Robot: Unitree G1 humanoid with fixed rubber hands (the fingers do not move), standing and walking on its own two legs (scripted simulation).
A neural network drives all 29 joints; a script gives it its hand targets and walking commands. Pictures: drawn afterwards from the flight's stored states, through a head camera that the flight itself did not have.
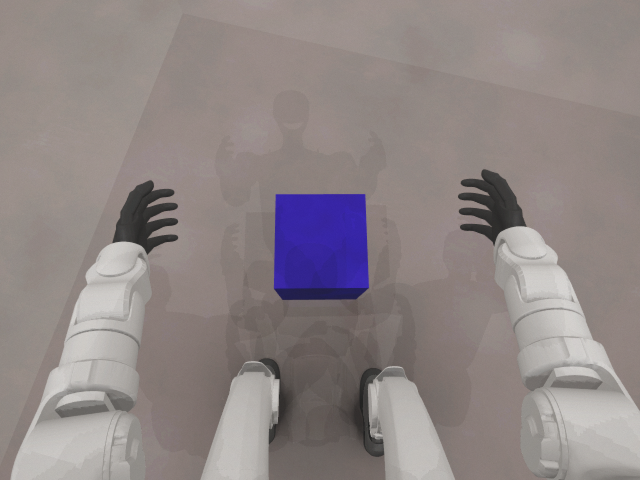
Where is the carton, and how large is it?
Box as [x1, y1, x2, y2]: [274, 194, 368, 299]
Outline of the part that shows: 276,194 274,288 281,298 356,298 368,287 364,194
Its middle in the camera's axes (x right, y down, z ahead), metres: +0.00 +0.03 +0.97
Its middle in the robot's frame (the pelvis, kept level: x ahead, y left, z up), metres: +0.49 +0.01 -0.56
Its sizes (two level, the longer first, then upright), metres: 0.210 0.200 0.250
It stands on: the floor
